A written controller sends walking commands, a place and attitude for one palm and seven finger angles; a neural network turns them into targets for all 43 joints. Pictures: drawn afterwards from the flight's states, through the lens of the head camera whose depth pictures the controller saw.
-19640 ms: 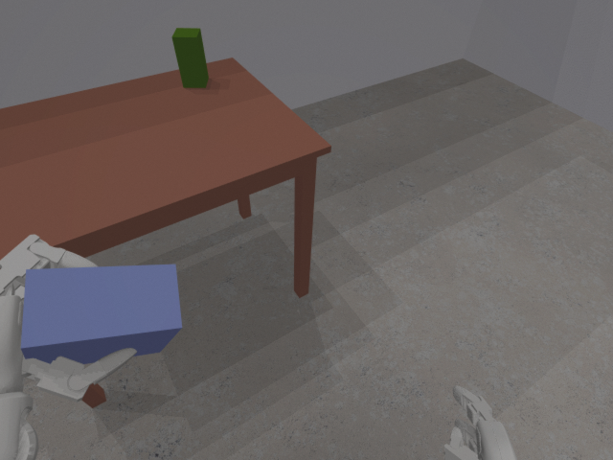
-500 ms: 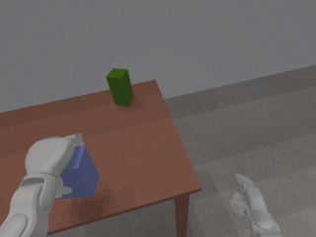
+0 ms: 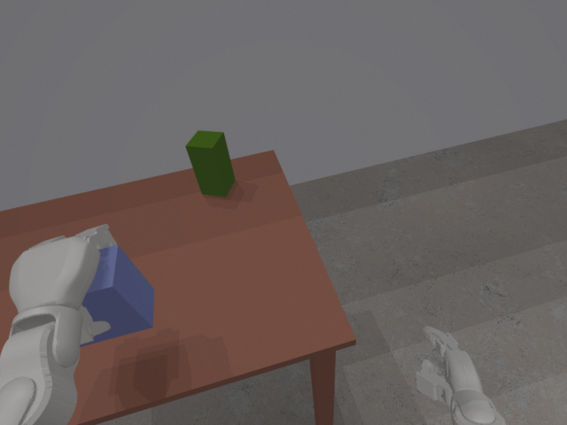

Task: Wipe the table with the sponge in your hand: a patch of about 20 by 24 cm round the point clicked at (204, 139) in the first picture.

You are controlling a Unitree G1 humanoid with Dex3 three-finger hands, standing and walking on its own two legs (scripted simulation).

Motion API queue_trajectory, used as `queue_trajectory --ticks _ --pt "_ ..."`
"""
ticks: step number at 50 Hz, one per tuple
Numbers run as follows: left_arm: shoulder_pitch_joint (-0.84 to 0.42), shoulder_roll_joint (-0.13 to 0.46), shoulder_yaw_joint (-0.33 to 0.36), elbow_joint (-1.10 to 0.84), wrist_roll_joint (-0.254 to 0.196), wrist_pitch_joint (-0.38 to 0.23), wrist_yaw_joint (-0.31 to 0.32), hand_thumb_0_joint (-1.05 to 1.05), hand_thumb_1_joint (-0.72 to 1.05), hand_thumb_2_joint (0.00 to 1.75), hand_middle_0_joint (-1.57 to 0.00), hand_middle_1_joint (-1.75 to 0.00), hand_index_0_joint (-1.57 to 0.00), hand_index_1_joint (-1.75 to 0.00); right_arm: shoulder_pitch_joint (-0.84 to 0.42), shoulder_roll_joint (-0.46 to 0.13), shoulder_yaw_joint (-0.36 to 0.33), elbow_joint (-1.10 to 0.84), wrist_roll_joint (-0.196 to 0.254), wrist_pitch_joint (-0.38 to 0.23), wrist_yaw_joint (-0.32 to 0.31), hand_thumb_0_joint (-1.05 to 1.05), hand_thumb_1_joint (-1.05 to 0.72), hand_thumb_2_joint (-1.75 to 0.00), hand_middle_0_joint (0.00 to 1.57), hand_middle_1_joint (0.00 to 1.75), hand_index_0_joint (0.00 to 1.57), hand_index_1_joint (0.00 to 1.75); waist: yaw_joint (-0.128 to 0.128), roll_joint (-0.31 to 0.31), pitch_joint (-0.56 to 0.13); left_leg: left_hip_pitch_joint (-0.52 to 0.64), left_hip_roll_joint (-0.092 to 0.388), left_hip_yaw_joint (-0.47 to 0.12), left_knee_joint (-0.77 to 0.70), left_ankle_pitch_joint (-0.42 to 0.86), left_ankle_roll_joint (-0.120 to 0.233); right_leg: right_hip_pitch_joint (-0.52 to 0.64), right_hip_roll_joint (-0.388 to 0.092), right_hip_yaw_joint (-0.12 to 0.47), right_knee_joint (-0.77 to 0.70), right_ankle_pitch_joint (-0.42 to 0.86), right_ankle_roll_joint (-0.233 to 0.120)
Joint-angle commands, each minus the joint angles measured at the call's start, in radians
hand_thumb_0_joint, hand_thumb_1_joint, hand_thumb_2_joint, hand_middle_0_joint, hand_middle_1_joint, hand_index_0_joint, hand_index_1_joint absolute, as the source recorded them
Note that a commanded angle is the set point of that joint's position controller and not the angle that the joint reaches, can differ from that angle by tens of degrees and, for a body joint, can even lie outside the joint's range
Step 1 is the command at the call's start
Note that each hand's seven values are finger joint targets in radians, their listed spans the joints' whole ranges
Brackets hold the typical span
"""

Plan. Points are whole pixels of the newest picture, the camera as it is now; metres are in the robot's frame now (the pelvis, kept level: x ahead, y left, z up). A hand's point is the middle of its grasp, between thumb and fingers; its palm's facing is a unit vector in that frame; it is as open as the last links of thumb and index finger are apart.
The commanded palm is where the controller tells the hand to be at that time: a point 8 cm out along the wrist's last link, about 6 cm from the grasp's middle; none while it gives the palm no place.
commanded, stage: move the sponge above the wiping area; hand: left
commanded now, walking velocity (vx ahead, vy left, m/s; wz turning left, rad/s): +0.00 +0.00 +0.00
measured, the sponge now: (103, 305) +0.22 +0.30 +0.08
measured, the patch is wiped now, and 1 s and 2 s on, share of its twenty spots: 0.00 0.00 0.00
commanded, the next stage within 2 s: none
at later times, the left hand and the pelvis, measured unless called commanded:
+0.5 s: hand (80, 297) +0.22 +0.32 +0.10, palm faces +0.09 -0.09 -0.99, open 10.4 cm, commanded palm +0.19 +0.29 +0.15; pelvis +0.00 +0.02 +0.00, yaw +0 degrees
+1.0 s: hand (92, 332) +0.19 +0.31 +0.05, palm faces -0.10 -0.16 -0.98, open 10.4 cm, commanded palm +0.18 +0.29 +0.13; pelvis +0.00 +0.01 +0.00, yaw +1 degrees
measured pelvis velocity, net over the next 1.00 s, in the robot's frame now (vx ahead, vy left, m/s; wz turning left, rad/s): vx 0.00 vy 0.01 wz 0.02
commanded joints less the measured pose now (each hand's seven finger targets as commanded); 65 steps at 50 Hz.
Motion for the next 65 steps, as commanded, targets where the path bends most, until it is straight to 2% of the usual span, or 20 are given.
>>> queue_trajectory --ticks 1,4,9,13,14,17,23,26,28,33,34,38,39,45,50,53,55,58,59,65 --pt "-0.157 0.111 0.04 -0.08 -0.016 0.091 -0.017 0.0 0.1 1.3 -1.2 -1.6 -1.2 -1.6 -0.275 -0.102 -0.025 -0.2 0.021 -0.052 -0.017 0.0 -0.9 -0.9 0.2 0.3 0.2 0.3 -0.019 -0.084 -0.089 0.055 -0.046 -0.022 -0.049 0.147 0.061 -0.045 -0.027 0.064 -0.108 0.164 -0.001" --pt "-0.168 0.05 -0.072 -0.156 -0.014 0.078 -0.083 0.0 0.1 1.3 -1.2 -1.6 -1.2 -1.6 -0.281 -0.088 -0.013 -0.233 0.022 -0.073 -0.021 0.0 -0.9 -0.9 0.2 0.3 0.2 0.3 -0.034 -0.083 -0.116 0.068 -0.055 -0.023 -0.046 0.12 0.077 -0.049 -0.028 0.056 -0.107 0.122 0.0" --pt "-0.332 0.247 0.075 -0.298 0.108 -0.049 -0.063 0.0 0.1 1.3 -1.2 -1.6 -1.2 -1.6 -0.23 -0.076 -0.013 -0.222 -0.021 -0.097 -0.027 0.0 -0.9 -0.9 0.2 0.3 0.2 0.3 -0.004 -0.059 -0.271 0.158 -0.051 -0.041 -0.018 0.21 0.085 -0.023 -0.014 0.063 -0.083 0.173 -0.018" --pt "-0.239 0.306 0.222 -0.24 0.129 -0.077 0.05 0.0 0.1 1.3 -1.2 -1.6 -1.2 -1.6 -0.198 -0.083 -0.034 -0.177 -0.031 -0.084 -0.02 0.0 -0.9 -0.9 0.2 0.3 0.2 0.3 0.025 -0.006 -0.242 0.166 -0.039 -0.064 -0.022 0.282 0.063 -0.01 0.009 0.106 -0.095 0.234 -0.053" --pt "-0.277 0.207 0.146 -0.235 0.121 -0.065 0.07 0.0 0.1 1.3 -1.2 -1.6 -1.2 -1.6 -0.216 -0.066 -0.027 -0.189 -0.025 -0.08 -0.014 0.0 -0.9 -0.9 0.2 0.3 0.2 0.3 0.011 0.0 -0.233 0.163 -0.032 -0.055 -0.022 0.287 0.06 -0.026 -0.007 0.077 -0.088 0.235 -0.042" --pt "-0.221 0.165 0.146 -0.104 0.069 0.021 0.103 0.0 0.1 1.3 -1.2 -1.6 -1.2 -1.6 -0.234 -0.078 -0.037 -0.167 -0.005 -0.055 0.0 0.0 -0.9 -0.9 0.2 0.3 0.2 0.3 0.017 -0.006 -0.174 0.116 -0.027 -0.037 -0.039 0.256 0.045 -0.026 -0.011 0.065 -0.094 0.227 -0.035" --pt "-0.153 0.045 -0.036 -0.077 0.014 0.142 -0.028 0.0 0.1 1.3 -1.2 -1.6 -1.2 -1.6 -0.315 -0.093 -0.013 -0.208 0.02 -0.035 -0.004 0.0 -0.9 -0.9 0.2 0.3 0.2 0.3 -0.017 -0.047 -0.097 0.069 -0.045 -0.038 -0.072 0.161 0.058 -0.033 -0.011 0.057 -0.111 0.167 -0.022" --pt "-0.231 0.07 -0.08 -0.139 0.035 0.094 -0.08 0.0 0.1 1.3 -1.2 -1.6 -1.2 -1.6 -0.271 -0.092 -0.011 -0.217 0.01 -0.046 -0.008 0.0 -0.9 -0.9 0.2 0.3 0.2 0.3 -0.035 -0.093 -0.153 0.088 -0.052 -0.041 -0.057 0.157 0.078 -0.036 -0.015 0.042 -0.102 0.168 -0.011" --pt "-0.286 0.158 -0.013 -0.191 0.07 0.045 -0.08 0.0 0.1 1.3 -1.2 -1.6 -1.2 -1.6 -0.26 -0.09 -0.01 -0.216 -0.006 -0.052 -0.017 0.0 -0.9 -0.9 0.2 0.3 0.2 0.3 -0.031 -0.078 -0.183 0.115 -0.048 -0.049 -0.051 0.146 0.082 -0.033 -0.002 0.068 -0.105 0.143 -0.021" --pt "-0.295 0.26 0.142 -0.239 0.149 -0.088 0.032 0.0 0.1 1.3 -1.2 -1.6 -1.2 -1.6 -0.198 -0.08 -0.032 -0.185 -0.035 -0.073 -0.023 0.0 -0.9 -0.9 0.2 0.3 0.2 0.3 0.013 0.006 -0.262 0.184 -0.032 -0.07 -0.027 0.258 0.073 -0.026 0.014 0.085 -0.092 0.208 -0.05" --pt "-0.293 0.198 0.111 -0.238 0.147 -0.095 0.057 0.0 0.1 1.3 -1.2 -1.6 -1.2 -1.6 -0.195 -0.067 -0.029 -0.19 -0.031 -0.076 -0.02 0.0 -0.9 -0.9 0.2 0.3 0.2 0.3 0.006 0.008 -0.271 0.185 -0.028 -0.062 -0.02 0.288 0.067 -0.031 0.001 0.061 -0.083 0.22 -0.045" --pt "-0.151 0.194 0.182 -0.093 0.094 0.002 0.114 0.0 0.1 1.3 -1.2 -1.6 -1.2 -1.6 -0.227 -0.089 -0.042 -0.162 -0.015 -0.049 0.002 0.0 -0.9 -0.9 0.2 0.3 0.2 0.3 0.031 0.021 -0.202 0.134 -0.03 -0.055 -0.033 0.31 0.047 -0.001 0.005 0.08 -0.089 0.28 -0.053" --pt "-0.15 0.122 0.121 -0.092 0.071 0.027 0.108 0.0 0.1 1.3 -1.2 -1.6 -1.2 -1.6 -0.237 -0.079 -0.036 -0.172 -0.005 -0.045 0.009 0.0 -0.9 -0.9 0.2 0.3 0.2 0.3 0.018 -0.014 -0.205 0.116 -0.028 -0.038 -0.033 0.3 0.047 0.004 -0.012 0.055 -0.081 0.292 -0.035" --pt "-0.103 0.063 -0.034 -0.053 0.019 0.135 -0.032 0.0 0.1 1.3 -1.2 -1.6 -1.2 -1.6 -0.282 -0.101 -0.018 -0.203 0.022 -0.023 0.004 0.0 -0.9 -0.9 0.2 0.3 0.2 0.3 -0.026 -0.103 -0.097 0.052 -0.049 -0.038 -0.05 0.18 0.067 -0.032 -0.018 0.049 -0.101 0.216 -0.011" --pt "-0.277 0.173 0.017 -0.163 0.074 -0.039 -0.067 0.0 0.1 1.3 -1.2 -1.6 -1.2 -1.6 -0.213 -0.087 -0.023 -0.205 -0.013 -0.066 -0.024 0.0 -0.9 -0.9 0.2 0.3 0.2 0.3 -0.034 -0.106 -0.196 0.126 -0.054 -0.038 -0.016 0.162 0.092 -0.056 -0.013 0.054 -0.109 0.161 -0.011" --pt "-0.32 0.247 0.114 -0.204 0.124 -0.151 0.009 0.0 0.1 1.3 -1.2 -1.6 -1.2 -1.6 -0.178 -0.082 -0.038 -0.181 -0.037 -0.089 -0.037 0.0 -0.9 -0.9 0.2 0.3 0.2 0.3 -0.01 -0.021 -0.229 0.176 -0.045 -0.055 -0.008 0.185 0.082 -0.077 0.006 0.094 -0.114 0.166 -0.036" --pt "-0.267 0.216 0.138 -0.173 0.145 -0.179 0.078 0.0 0.1 1.3 -1.2 -1.6 -1.2 -1.6 -0.144 -0.078 -0.051 -0.171 -0.04 -0.099 -0.035 0.0 -0.9 -0.9 0.2 0.3 0.2 0.3 0.0 0.019 -0.241 0.177 -0.035 -0.042 0.004 0.23 0.069 -0.09 0.003 0.081 -0.097 0.179 -0.046" --pt "-0.213 0.217 0.192 -0.104 0.141 -0.111 0.144 0.0 0.1 1.3 -1.2 -1.6 -1.2 -1.6 -0.177 -0.092 -0.06 -0.154 -0.027 -0.077 -0.018 0.0 -0.9 -0.9 0.2 0.3 0.2 0.3 0.015 0.059 -0.219 0.144 -0.034 -0.057 -0.007 0.261 0.05 -0.063 0.012 0.103 -0.088 0.215 -0.064" --pt "-0.204 0.131 0.13 -0.099 0.118 -0.085 0.151 0.0 0.1 1.3 -1.2 -1.6 -1.2 -1.6 -0.188 -0.079 -0.056 -0.168 -0.015 -0.075 -0.009 0.0 -0.9 -0.9 0.2 0.3 0.2 0.3 0.006 0.043 -0.227 0.129 -0.027 -0.048 -0.011 0.268 0.05 -0.05 -0.005 0.064 -0.072 0.232 -0.047" --pt "-0.131 0.04 -0.015 0.067 0.033 0.1 0.06 0.0 0.1 1.3 -1.2 -1.6 -1.2 -1.6 -0.268 -0.102 -0.035 -0.173 0.022 -0.039 -0.003 0.0 -0.9 -0.9 0.2 0.3 0.2 0.3 -0.01 -0.116 -0.12 0.045 -0.041 -0.029 -0.052 0.146 0.058 -0.045 -0.017 0.045 -0.099 0.169 -0.012"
